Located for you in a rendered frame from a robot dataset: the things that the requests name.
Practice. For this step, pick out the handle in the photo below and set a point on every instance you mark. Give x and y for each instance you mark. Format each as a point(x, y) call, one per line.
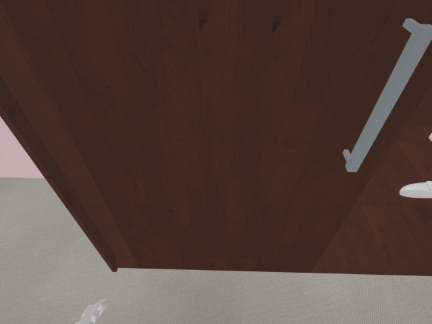
point(413, 51)

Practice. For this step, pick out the robot left hand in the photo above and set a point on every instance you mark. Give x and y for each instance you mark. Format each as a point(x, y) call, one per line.
point(93, 312)

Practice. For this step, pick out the wardrobe door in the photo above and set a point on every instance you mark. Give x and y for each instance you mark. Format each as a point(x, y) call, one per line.
point(21, 77)
point(215, 129)

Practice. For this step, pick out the robot right hand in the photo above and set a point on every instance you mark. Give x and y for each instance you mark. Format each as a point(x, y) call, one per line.
point(418, 190)

